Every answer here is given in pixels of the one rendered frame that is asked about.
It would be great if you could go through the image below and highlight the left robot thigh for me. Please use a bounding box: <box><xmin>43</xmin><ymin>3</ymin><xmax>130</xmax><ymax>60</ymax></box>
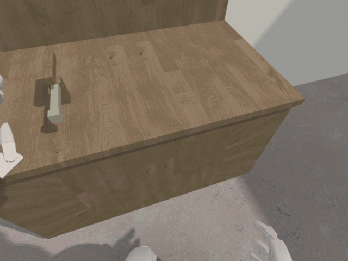
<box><xmin>125</xmin><ymin>247</ymin><xmax>157</xmax><ymax>261</ymax></box>

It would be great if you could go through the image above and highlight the robot right hand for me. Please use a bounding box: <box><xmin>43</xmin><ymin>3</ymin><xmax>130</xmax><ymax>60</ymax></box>
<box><xmin>251</xmin><ymin>220</ymin><xmax>292</xmax><ymax>261</ymax></box>

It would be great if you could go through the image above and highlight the robot left hand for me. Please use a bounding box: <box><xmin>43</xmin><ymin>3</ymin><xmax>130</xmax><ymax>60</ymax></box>
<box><xmin>0</xmin><ymin>75</ymin><xmax>23</xmax><ymax>179</ymax></box>

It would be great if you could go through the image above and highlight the tap lever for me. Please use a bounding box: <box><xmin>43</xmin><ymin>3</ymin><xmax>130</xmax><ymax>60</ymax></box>
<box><xmin>47</xmin><ymin>84</ymin><xmax>63</xmax><ymax>124</ymax></box>

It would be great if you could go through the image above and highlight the counter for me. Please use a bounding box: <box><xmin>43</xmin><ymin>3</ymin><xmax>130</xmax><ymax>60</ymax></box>
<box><xmin>0</xmin><ymin>0</ymin><xmax>305</xmax><ymax>239</ymax></box>

